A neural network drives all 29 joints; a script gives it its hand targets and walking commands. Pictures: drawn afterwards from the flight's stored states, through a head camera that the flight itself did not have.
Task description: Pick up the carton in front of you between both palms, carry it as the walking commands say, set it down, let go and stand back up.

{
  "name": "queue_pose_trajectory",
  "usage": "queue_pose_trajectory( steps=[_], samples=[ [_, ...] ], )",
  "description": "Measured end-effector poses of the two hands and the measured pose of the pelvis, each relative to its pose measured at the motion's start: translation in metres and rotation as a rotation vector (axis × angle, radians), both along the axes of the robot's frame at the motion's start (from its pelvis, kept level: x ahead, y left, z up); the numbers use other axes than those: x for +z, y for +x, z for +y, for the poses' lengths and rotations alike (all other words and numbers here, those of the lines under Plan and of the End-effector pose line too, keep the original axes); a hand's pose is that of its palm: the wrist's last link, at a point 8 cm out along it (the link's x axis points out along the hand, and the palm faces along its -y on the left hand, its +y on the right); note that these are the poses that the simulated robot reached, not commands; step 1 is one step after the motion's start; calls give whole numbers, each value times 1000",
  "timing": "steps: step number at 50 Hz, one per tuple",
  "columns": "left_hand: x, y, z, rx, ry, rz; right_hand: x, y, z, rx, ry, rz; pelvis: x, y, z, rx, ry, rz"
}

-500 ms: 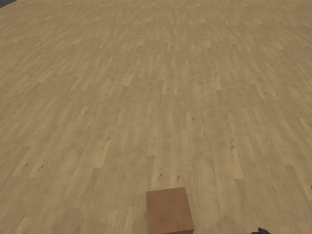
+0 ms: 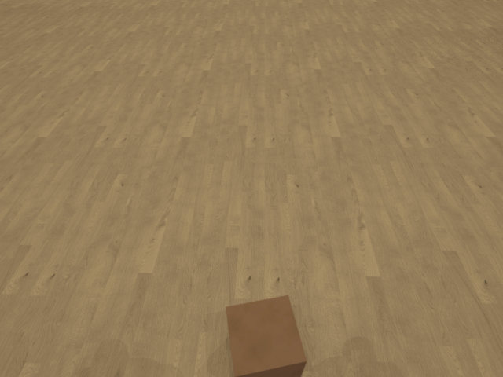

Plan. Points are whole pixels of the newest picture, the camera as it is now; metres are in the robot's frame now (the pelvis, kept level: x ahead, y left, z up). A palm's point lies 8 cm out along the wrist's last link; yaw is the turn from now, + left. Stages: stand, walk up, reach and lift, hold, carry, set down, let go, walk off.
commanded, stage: stand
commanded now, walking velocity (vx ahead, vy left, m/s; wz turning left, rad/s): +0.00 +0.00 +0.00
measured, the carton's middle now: (263, 345) +0.38 -0.01 -0.63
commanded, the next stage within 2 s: none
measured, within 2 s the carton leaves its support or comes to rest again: neither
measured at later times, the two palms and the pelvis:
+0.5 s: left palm out of the picture +0.05 +0.26 -0.11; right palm out of the picture -0.01 -0.26 -0.11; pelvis -0.02 +0.00 +0.01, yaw -2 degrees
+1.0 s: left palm out of the picture +0.02 +0.25 -0.12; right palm out of the picture -0.06 -0.24 -0.12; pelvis -0.03 +0.01 +0.01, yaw -2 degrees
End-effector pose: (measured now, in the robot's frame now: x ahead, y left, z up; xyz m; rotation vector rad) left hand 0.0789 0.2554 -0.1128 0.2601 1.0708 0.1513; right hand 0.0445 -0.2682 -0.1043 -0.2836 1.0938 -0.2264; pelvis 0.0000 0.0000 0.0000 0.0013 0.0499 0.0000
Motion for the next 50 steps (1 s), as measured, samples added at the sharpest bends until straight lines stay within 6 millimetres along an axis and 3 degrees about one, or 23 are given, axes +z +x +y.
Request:
queue_pose_trajectory(
  steps=[21,50],
  samples=[
    [1,-20,1,-9,2,54,-8,-51,6,-52,29,110,5,-14,3,-28,4,-28],
    [-7,-58,-7,7,-20,169,-19,-100,25,-107,81,246,10,-26,7,-41,4,-50]
  ],
)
